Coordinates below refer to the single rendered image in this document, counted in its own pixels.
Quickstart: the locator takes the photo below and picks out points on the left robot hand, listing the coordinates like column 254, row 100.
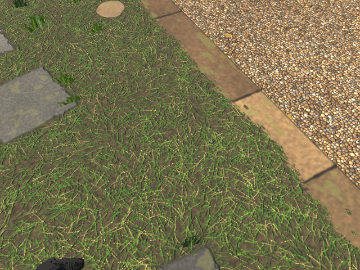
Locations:
column 62, row 264

